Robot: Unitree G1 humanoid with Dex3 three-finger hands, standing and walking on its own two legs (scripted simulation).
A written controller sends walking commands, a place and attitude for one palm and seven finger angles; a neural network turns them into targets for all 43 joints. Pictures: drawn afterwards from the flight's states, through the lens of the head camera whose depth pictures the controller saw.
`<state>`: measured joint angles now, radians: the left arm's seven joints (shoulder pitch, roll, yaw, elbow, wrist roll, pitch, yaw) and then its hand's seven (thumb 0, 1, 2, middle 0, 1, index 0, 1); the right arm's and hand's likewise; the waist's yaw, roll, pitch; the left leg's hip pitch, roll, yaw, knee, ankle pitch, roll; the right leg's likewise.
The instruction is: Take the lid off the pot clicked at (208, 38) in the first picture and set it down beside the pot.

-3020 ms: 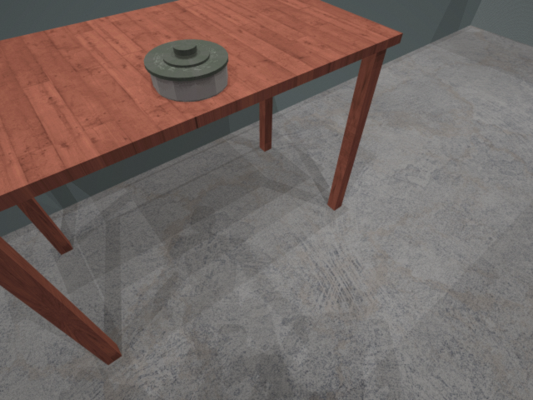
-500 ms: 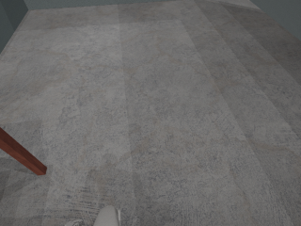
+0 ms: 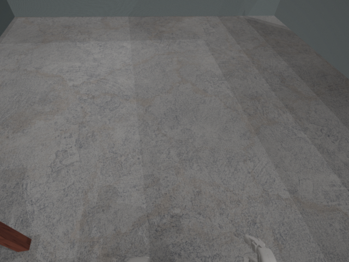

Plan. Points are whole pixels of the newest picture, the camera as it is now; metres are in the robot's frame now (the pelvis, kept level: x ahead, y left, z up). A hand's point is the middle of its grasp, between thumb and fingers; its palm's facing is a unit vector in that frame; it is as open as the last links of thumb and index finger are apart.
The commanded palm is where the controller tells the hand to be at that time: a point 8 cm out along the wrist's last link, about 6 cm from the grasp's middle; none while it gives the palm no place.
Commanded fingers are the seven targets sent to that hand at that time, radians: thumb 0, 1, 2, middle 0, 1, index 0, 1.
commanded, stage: turn to face it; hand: left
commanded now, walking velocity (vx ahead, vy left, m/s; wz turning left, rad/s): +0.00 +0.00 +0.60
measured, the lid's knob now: out of the picture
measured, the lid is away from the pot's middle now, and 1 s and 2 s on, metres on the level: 0.00 0.00 0.00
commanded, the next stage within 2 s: none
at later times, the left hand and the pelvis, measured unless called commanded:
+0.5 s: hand out of the picture +0.11 +0.24 -0.14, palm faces +0.23 -0.94 -0.24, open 7.3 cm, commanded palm none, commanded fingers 0.00 0.90 0.90 -0.20 -0.30 -0.20 -0.30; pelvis +0.03 +0.01 +0.02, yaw +14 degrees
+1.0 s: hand out of the picture -0.04 +0.13 -0.13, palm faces +0.55 -0.79 -0.28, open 7.3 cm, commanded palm none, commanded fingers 0.00 0.90 0.90 -0.20 -0.30 -0.20 -0.30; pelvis +0.03 -0.06 +0.02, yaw +34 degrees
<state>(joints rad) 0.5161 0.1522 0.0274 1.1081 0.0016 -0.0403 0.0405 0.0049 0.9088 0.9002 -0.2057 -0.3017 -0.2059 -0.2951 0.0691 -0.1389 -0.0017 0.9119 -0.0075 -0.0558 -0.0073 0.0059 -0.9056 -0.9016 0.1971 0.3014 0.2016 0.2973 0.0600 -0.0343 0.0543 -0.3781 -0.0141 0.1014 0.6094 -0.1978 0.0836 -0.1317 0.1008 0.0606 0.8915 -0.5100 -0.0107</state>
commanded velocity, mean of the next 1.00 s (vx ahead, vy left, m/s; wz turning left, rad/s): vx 0.00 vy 0.00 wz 0.60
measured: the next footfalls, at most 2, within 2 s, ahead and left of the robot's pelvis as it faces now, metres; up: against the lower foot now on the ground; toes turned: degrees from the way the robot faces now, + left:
right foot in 0.68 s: +0.08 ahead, -0.14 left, +0.00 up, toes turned +24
left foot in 1.18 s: -0.02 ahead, +0.08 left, +0.00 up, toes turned +47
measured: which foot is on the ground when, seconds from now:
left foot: down 0.00-0.68, up 0.70-1.00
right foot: up 0.00-0.66, down 0.68-1.00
